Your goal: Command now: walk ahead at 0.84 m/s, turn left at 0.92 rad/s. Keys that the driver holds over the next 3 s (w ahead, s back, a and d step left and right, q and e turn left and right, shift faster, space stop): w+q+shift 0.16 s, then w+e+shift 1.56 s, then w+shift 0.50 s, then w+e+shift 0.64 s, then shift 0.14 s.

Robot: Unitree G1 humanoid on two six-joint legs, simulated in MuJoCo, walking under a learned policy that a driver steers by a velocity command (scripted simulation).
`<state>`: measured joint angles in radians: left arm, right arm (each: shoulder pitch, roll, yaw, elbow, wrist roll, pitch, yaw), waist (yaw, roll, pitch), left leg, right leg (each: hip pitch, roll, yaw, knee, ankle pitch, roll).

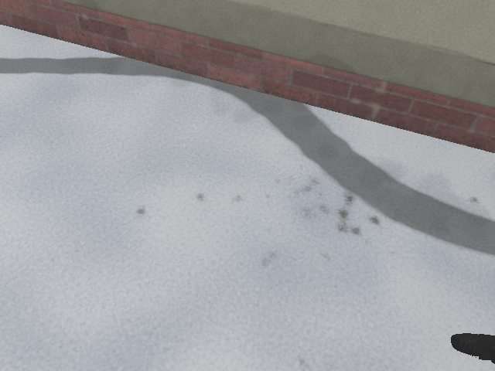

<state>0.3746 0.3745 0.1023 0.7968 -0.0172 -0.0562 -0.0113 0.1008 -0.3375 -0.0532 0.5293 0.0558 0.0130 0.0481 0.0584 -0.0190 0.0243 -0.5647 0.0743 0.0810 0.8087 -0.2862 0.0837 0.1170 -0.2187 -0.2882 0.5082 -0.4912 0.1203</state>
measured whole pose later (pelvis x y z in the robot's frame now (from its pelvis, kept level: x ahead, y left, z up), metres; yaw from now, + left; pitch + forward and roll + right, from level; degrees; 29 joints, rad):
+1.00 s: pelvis +0.85 +0.23 +0.02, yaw -19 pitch +0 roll +2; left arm 0.34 0.32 0.05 0.73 -0.02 -0.05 0.02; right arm 0.14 -0.27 -0.03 0.60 -0.02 -0.14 -0.02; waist 0.03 -0.03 0.06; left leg -0.36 0.00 -0.05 0.57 -0.21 -0.06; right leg -0.36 0.03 0.11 1.29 -0.40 -0.05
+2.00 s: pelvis +1.14 +0.09 +0.03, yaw -69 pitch -1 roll +1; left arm 0.21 0.22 -0.03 0.55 0.03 0.02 0.01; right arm 0.13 -0.27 0.04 0.70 -0.02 -0.09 0.00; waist 0.00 0.02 0.01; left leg -0.32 0.12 0.05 0.44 -0.12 -0.10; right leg -0.24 -0.05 0.08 0.56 -0.33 0.05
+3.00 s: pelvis +1.08 -0.12 +0.02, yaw -103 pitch +1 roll +0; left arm 0.43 0.27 0.06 0.68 -0.03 -0.04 0.00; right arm 0.06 -0.28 -0.02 0.60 -0.03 -0.09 0.00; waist 0.10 0.02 0.04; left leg -0.52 0.00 -0.03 0.60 -0.16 -0.04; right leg -0.07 0.12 0.21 0.53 -0.45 -0.08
